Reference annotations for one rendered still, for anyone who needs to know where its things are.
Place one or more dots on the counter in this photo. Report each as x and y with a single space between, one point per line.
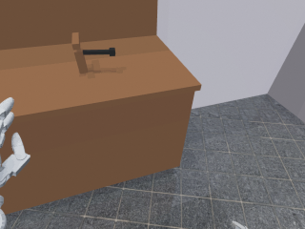
89 121

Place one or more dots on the tap lever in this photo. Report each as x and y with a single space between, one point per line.
110 51

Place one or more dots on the left robot hand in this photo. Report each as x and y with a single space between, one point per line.
17 161

